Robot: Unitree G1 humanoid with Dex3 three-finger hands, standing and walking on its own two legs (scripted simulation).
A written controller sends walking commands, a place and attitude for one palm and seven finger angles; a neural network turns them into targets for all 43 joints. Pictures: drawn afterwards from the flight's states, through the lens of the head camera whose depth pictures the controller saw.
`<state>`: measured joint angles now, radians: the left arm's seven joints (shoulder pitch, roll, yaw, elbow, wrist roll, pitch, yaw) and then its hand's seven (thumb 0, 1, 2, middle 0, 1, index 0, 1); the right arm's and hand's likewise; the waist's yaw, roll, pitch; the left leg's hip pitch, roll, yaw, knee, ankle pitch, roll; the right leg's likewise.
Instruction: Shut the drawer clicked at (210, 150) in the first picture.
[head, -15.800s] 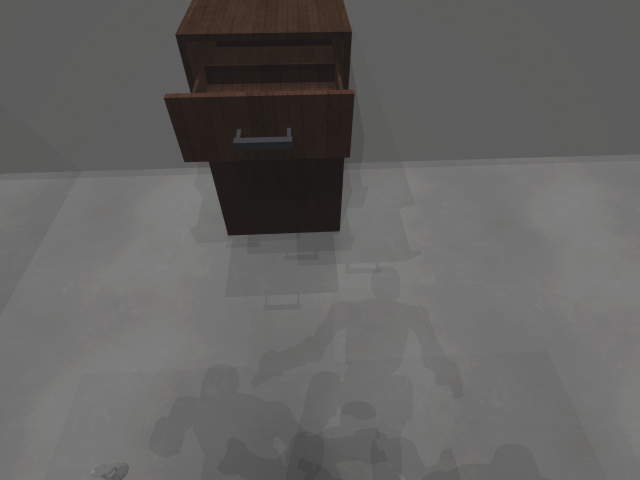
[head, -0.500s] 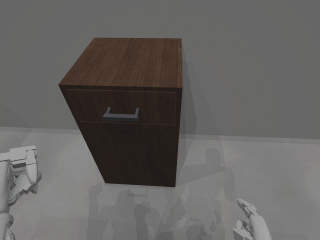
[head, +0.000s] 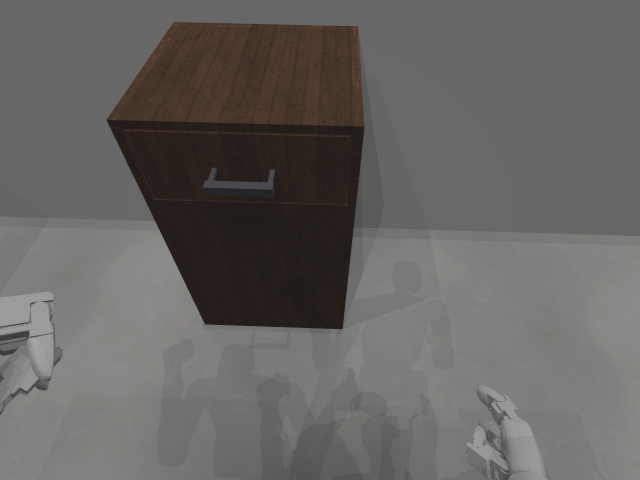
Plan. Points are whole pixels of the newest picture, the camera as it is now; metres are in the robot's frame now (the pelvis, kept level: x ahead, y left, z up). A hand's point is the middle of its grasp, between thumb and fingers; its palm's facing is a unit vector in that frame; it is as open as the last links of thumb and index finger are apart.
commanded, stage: step back with the hand held close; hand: left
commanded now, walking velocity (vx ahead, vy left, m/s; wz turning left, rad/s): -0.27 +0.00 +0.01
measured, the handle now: (241, 181) +0.65 +0.21 -0.06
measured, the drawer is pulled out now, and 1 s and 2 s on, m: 0.00 0.00 0.00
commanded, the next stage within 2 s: stop stepping back and stand still in 0.72 s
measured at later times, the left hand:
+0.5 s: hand (2, 466) +0.11 +0.23 +0.17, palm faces +0.34 -0.80 -0.49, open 3.3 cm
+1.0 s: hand out of the picture +0.02 +0.24 +0.17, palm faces +0.29 -0.85 -0.45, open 3.3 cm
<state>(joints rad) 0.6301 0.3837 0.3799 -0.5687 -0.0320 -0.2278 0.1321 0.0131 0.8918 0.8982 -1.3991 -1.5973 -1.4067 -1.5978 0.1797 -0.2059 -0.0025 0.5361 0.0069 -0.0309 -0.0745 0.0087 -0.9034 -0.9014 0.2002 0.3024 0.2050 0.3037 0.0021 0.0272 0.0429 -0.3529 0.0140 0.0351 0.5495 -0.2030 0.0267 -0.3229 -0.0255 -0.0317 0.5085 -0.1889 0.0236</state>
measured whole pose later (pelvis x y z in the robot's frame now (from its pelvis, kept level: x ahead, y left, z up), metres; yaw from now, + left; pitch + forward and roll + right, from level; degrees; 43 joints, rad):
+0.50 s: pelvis -0.08 +0.00 -0.01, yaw +3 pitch +2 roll -3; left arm 0.64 0.41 0.39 -0.63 -0.03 -0.31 0.12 0.01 0.89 0.90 -1.40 -1.60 -1.41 -1.60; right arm 0.16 -0.21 -0.02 0.60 0.00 -0.09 -0.06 0.01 -0.90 -0.90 0.20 0.30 0.21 0.30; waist -0.01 0.04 0.06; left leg -0.51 0.04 -0.02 0.54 -0.08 0.02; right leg -0.30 0.10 0.05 0.55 -0.27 -0.01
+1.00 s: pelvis -0.18 +0.01 -0.01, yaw -2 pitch +2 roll -4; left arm 0.63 0.44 0.38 -0.66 -0.06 -0.26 0.12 0.01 0.89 0.90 -1.40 -1.60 -1.41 -1.60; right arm 0.16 -0.17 0.03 0.61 -0.03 -0.09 -0.04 0.01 -0.90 -0.90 0.20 0.30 0.21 0.30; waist 0.02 0.01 0.00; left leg -0.56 0.04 0.02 0.56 -0.13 0.00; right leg -0.12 0.06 -0.01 0.45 -0.35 -0.02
